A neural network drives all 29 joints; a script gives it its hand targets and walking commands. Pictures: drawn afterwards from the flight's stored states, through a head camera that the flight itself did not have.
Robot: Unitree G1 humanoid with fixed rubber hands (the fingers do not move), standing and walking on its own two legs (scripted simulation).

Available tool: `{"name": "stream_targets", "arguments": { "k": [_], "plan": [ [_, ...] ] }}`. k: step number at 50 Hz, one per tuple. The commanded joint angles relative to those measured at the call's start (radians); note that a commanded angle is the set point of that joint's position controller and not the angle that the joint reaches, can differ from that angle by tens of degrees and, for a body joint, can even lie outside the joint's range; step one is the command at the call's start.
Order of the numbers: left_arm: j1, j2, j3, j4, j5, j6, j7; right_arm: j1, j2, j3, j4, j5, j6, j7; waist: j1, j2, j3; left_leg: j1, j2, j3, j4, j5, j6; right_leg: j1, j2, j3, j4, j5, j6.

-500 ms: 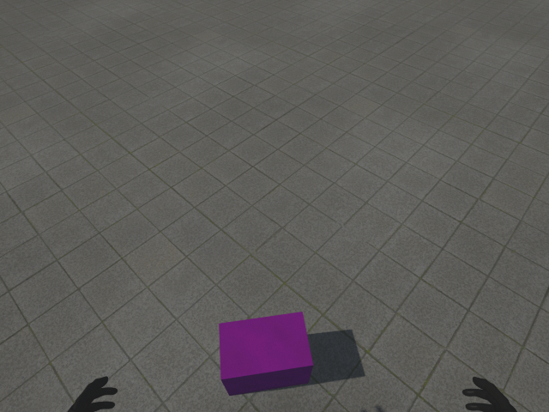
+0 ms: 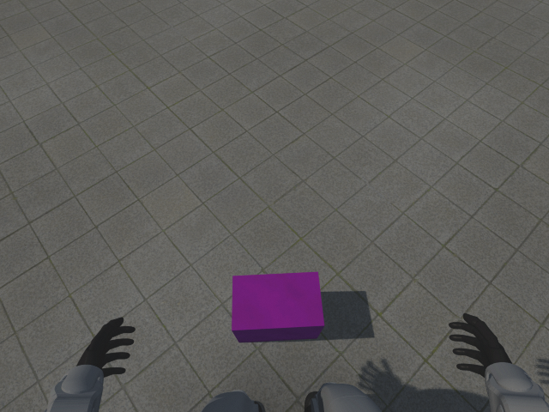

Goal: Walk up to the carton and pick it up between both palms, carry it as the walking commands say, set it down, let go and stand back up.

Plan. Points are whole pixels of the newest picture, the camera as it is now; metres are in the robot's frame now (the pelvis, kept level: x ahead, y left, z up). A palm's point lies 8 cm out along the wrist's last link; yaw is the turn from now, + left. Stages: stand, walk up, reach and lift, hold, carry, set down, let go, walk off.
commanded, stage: reach and lift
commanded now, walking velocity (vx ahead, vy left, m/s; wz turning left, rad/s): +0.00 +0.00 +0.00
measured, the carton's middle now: (276, 308) +0.40 +0.00 -0.65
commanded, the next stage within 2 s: none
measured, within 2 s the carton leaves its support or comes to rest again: neither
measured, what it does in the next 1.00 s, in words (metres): lowers itself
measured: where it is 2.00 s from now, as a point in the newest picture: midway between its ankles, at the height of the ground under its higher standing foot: outside the picture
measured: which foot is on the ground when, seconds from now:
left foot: down 0.00-1.00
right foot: down 0.00-1.00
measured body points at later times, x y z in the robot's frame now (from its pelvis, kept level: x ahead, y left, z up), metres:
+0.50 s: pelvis -0.03 -0.01 -0.06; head +0.14 -0.01 +0.36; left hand +0.32 +0.24 -0.15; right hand +0.28 -0.28 -0.15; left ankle +0.00 +0.10 -0.73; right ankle +0.02 -0.11 -0.73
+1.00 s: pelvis -0.06 -0.01 -0.11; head +0.22 -0.01 +0.24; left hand +0.43 +0.21 -0.21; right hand +0.42 -0.24 -0.21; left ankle +0.00 +0.10 -0.73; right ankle +0.02 -0.11 -0.73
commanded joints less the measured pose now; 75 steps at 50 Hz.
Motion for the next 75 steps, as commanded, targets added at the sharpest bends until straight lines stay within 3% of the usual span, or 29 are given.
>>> {"name": "stream_targets", "arguments": {
  "k": [1, 11, 17, 27, 37, 43, 50, 54, 58, 64, 70, 75],
  "plan": [
    [-0.111, 0.136, 0.036, -0.108, -0.007, -0.019, 0.008, -0.043, -0.114, -0.029, -0.084, 0.012, -0.012, -0.008, -0.025, 0.012, -0.268, -0.007, 0.028, -0.015, -0.009, 0.178, -0.045, -0.004, 0.001, -0.010, 0.018, 0.204, 0.023],
    [-0.187, 0.109, 0.028, -0.035, -0.066, -0.057, 0.047, -0.170, -0.110, -0.028, -0.052, 0.044, -0.071, -0.028, 0.001, 0.023, -0.506, -0.146, 0.016, -0.043, 0.190, 0.424, -0.068, -0.210, -0.004, -0.013, 0.237, 0.415, 0.045],
    [-0.376, 0.126, 0.046, -0.016, -0.096, -0.074, 0.049, -0.313, -0.078, -0.011, -0.043, 0.068, -0.075, -0.039, -0.005, -0.012, -0.591, -0.321, 0.007, -0.035, 0.250, 0.280, -0.060, -0.283, -0.018, 0.012, 0.283, 0.346, 0.053],
    [-0.727, 0.152, 0.095, 0.065, -0.102, -0.049, 0.023, -0.649, -0.081, -0.046, -0.012, 0.098, -0.032, -0.054, 0.008, 0.007, -0.714, -0.543, 0.004, -0.010, 0.292, 0.060, -0.043, -0.390, -0.013, 0.018, 0.312, 0.121, 0.051],
    [-1.043, 0.146, 0.118, 0.185, -0.114, -0.082, 0.016, -0.971, -0.085, -0.091, 0.108, 0.109, -0.064, -0.052, 0.016, 0.016, -0.903, -0.691, 0.006, -0.006, 0.348, 0.022, -0.043, -0.562, 0.000, 0.006, 0.374, 0.054, 0.045],
    [-1.174, 0.136, 0.121, 0.232, -0.129, -0.100, 0.033, -1.115, -0.089, -0.114, 0.168, 0.105, -0.092, -0.044, 0.020, 0.019, -1.083, -0.737, 0.002, -0.013, 0.391, 0.104, -0.049, -0.649, 0.007, 0.001, 0.420, 0.123, 0.036],
    [-1.161, 0.101, 0.142, 0.178, -0.116, -0.134, 0.052, -1.110, -0.085, -0.163, 0.148, 0.066, -0.134, -0.042, 0.001, 0.019, -1.289, -0.714, -0.011, -0.016, 0.444, 0.340, -0.056, -0.662, 0.015, -0.002, 0.470, 0.361, 0.031],
    [-1.108, 0.079, 0.152, 0.133, -0.102, -0.141, 0.055, -1.059, -0.072, -0.176, 0.111, 0.055, -0.148, -0.027, 0.003, 0.030, -1.317, -0.707, -0.011, -0.024, 0.456, 0.427, -0.062, -0.702, 0.010, 0.004, 0.471, 0.420, 0.031],
    [-1.104, 0.070, 0.156, 0.125, -0.100, -0.148, 0.049, -1.066, -0.051, -0.162, 0.099, 0.065, -0.155, -0.012, 0.020, 0.017, -1.251, -0.812, -0.014, -0.021, 0.479, 0.386, -0.061, -0.753, 0.003, 0.015, 0.499, 0.394, 0.035],
    [-1.147, 0.054, 0.147, 0.213, -0.113, -0.148, 0.043, -1.114, -0.044, -0.155, 0.203, 0.080, -0.153, -0.008, 0.018, 0.004, -1.128, -1.038, -0.016, -0.011, 0.579, 0.211, -0.066, -0.916, 0.007, 0.007, 0.613, 0.250, 0.036],
    [-1.173, 0.077, 0.121, 0.226, -0.134, -0.141, 0.065, -1.138, -0.080, -0.150, 0.225, 0.094, -0.149, -0.026, 0.008, 0.013, -1.226, -1.128, -0.023, 0.004, 0.738, 0.165, -0.073, -1.014, 0.020, -0.010, 0.770, 0.211, 0.038],
    [-1.213, 0.116, 0.101, 0.162, -0.155, -0.130, 0.086, -1.181, -0.114, -0.127, 0.167, 0.122, -0.141, -0.044, 0.012, 0.024, -1.330, -1.152, -0.027, 0.015, 0.857, 0.149, -0.074, -1.053, 0.026, -0.018, 0.884, 0.191, 0.040]
  ]
}}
